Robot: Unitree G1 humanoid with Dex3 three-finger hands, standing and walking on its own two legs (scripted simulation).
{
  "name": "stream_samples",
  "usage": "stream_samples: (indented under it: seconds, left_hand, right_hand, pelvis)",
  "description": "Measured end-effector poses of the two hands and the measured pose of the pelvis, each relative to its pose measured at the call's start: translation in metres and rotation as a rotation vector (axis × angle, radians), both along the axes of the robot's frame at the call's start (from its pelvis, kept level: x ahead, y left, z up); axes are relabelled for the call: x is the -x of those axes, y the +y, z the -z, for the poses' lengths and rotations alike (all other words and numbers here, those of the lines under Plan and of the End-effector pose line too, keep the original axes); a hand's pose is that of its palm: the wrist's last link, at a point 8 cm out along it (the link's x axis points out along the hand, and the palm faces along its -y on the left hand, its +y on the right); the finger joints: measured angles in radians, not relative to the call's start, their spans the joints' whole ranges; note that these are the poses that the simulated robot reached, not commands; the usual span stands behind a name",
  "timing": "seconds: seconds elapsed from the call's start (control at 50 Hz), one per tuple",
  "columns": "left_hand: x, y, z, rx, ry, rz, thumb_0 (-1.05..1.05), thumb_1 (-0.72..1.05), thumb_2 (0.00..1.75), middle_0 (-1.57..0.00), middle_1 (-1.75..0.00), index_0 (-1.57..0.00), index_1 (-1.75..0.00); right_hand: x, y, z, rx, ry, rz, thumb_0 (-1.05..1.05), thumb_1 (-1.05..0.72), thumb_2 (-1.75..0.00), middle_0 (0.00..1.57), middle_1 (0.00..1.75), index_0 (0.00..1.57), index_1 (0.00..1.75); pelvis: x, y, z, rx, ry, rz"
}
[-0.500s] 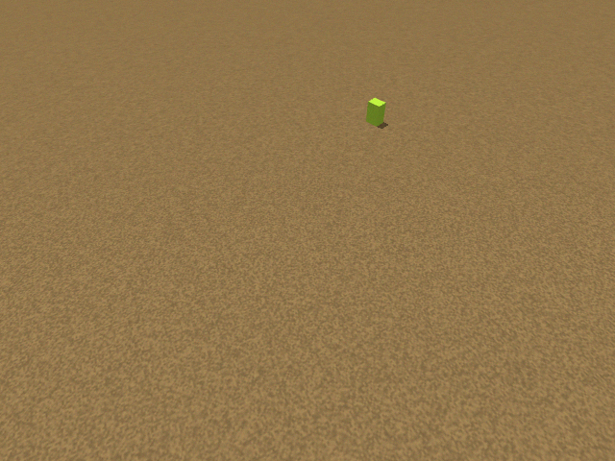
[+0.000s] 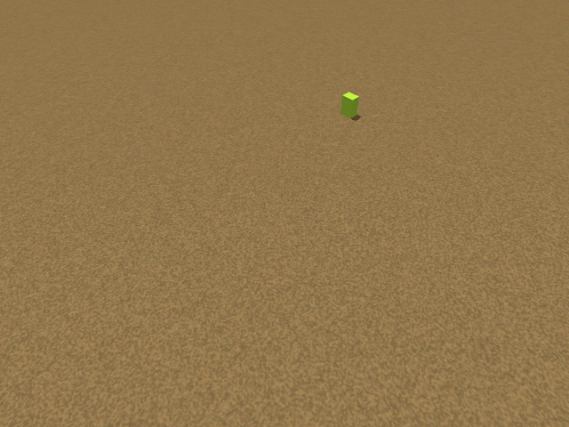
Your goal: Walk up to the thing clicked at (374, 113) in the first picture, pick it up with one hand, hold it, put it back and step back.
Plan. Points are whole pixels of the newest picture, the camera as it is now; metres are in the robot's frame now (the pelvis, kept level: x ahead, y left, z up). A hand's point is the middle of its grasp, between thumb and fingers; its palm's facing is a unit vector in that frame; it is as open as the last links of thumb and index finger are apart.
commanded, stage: stand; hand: left
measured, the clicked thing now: (349, 105) +2.11 -0.36 -0.72
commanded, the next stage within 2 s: walk up in 0.62 s
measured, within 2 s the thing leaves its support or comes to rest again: neither
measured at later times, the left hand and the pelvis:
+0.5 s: hand out of the picture +0.07 +0.25 -0.16, palm faces -0.02 -0.94 -0.34, open 7.4 cm; pelvis +0.00 +0.00 +0.00, yaw +0 degrees
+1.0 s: hand (174, 384) +0.23 +0.21 -0.13, palm faces -0.12 -0.88 -0.45, open 7.4 cm; pelvis +0.10 -0.08 -0.03, yaw -8 degrees
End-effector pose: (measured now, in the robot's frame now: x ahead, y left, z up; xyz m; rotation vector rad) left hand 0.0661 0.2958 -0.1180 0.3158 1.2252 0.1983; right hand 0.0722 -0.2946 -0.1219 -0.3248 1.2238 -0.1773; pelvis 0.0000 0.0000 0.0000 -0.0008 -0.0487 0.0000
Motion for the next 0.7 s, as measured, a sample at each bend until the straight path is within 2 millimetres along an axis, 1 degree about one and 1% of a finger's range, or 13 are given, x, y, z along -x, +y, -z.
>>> stream_samples:
  seconds: [0.18,0.44,0.64,0.7]
  left_hand:
    - [-0.005,0.0,-0.002,-0.003,-0.015,0.005,0.01,0.9,0.9,-0.2,-0.3,-0.2,-0.3]
    - [-0.001,0.0,0.0,-0.001,0.014,-0.002,0.01,0.9,0.9,-0.2,-0.3,-0.2,-0.3]
    - [-0.004,0.001,0.0,0.007,0.015,-0.006,0.01,0.9,0.9,-0.2,-0.3,-0.2,-0.3]
    - [-0.011,0.006,-0.002,0.019,-0.004,0.013,0.01,0.9,0.9,-0.2,-0.3,-0.2,-0.3]
  right_hand:
    - [0.002,-0.001,0.0,0.0,0.004,0.003,0.01,-0.91,-0.89,0.21,0.3,0.2,0.3]
    - [0.009,-0.002,0.002,0.0,0.04,0.007,0.01,-0.91,-0.89,0.21,0.3,0.2,0.3]
    - [-0.001,-0.001,0.001,-0.004,0.022,0.003,0.01,-0.91,-0.89,0.21,0.3,0.2,0.3]
    - [-0.007,-0.009,-0.004,-0.008,-0.05,0.016,0.01,-0.9,-0.89,0.21,0.3,0.2,0.3]
  pelvis:
    - [0.0,-0.001,0.0,0.0,0.001,-0.002]
    - [-0.003,-0.001,-0.001,0.0,0.011,-0.004]
    - [-0.009,-0.001,0.0,-0.001,0.016,0.001]
    - [-0.016,-0.002,0.003,-0.015,0.033,0.035]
